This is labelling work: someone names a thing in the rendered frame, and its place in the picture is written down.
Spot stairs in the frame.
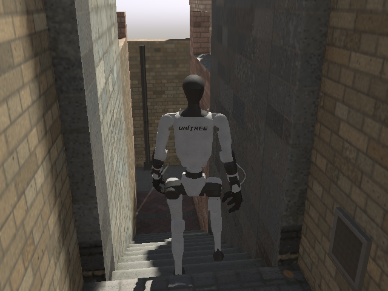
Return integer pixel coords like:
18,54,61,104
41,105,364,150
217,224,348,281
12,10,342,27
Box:
112,230,265,281

